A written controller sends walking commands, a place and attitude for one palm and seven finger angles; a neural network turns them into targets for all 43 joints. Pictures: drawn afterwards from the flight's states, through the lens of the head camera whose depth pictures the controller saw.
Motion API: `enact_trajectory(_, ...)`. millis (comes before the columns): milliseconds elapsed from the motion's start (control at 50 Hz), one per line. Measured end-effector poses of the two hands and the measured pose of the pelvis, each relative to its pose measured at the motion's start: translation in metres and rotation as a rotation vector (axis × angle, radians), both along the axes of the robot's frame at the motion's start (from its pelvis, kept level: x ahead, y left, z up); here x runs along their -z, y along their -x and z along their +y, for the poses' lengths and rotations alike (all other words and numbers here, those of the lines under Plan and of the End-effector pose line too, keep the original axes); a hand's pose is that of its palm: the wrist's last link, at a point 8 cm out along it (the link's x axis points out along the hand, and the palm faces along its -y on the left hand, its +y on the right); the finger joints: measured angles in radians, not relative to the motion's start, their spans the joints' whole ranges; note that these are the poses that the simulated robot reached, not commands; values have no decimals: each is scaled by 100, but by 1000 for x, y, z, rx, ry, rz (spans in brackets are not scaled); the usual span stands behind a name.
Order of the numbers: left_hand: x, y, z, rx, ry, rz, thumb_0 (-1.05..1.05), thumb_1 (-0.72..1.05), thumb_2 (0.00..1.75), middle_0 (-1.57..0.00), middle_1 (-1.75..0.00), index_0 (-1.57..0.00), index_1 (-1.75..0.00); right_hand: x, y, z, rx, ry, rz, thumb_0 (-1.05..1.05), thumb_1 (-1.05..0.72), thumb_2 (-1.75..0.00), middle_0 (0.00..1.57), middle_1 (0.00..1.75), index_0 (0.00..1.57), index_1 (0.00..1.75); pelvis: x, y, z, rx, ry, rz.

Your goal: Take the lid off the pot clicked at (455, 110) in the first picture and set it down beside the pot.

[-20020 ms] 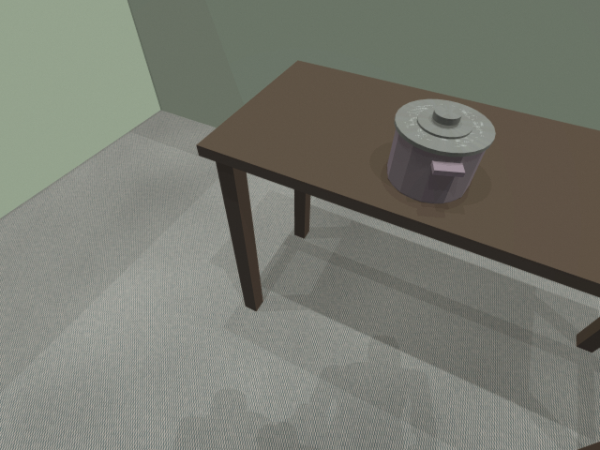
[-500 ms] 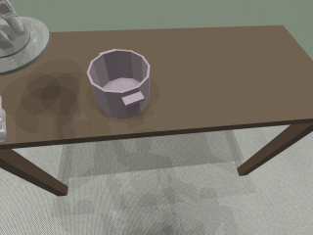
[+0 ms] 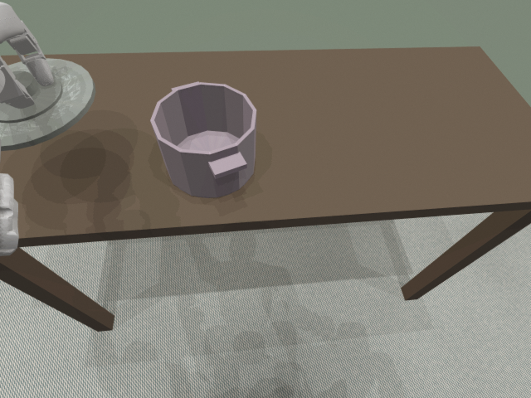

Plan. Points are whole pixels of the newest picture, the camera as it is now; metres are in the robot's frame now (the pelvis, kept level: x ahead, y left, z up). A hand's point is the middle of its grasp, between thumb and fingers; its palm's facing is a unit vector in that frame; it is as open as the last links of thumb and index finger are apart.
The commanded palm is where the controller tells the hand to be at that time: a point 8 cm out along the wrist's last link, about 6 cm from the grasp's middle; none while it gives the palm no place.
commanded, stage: lower the lid onto the table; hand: left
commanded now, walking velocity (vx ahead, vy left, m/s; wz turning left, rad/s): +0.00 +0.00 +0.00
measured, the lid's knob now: (15, 86) +0.51 +0.31 +0.18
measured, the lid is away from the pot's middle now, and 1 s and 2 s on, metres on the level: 0.24 0.24 0.24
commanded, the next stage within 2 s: none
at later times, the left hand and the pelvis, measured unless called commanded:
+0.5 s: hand (14, 94) +0.49 +0.30 +0.18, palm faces -0.39 -0.21 -0.90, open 6.9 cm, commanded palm +0.51 +0.30 +0.25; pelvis +0.00 +0.01 +0.00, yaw +0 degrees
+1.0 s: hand (32, 122) +0.48 +0.30 +0.14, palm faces -0.46 -0.20 -0.86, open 6.9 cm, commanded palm +0.53 +0.30 +0.22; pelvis -0.01 +0.01 -0.01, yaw -1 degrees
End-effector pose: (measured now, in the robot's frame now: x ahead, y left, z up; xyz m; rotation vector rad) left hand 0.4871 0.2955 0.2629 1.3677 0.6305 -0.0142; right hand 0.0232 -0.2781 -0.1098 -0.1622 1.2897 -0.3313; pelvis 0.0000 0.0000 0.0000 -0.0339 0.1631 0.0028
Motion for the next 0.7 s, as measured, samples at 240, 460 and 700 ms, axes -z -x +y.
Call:
enact_trajectory(240, 14, -7, 1, 35, 4, 6, 5, 21, 82, -50, -102, -75, -111, -1, 16, 3, 24, 15, 29, 1, -90, -90, 20, 30, 20, 30, 1, 0, 4, 10, 3, 11)
enact_trajectory(460, 23, -6, 9, 45, -3, 12, 4, 22, 82, -50, -102, -74, -111, 0, 28, 8, 36, 2, 69, 1, -90, -90, 20, 30, 20, 30, 2, -1, 8, 9, 7, 21)
enact_trajectory(700, 45, 1, 8, 70, 20, 51, 5, 22, 82, -50, -102, -75, -111, 0, 19, 10, 24, 12, 34, 1, -90, -90, 20, 30, 20, 30, 5, 5, 10, 7, 12, 23)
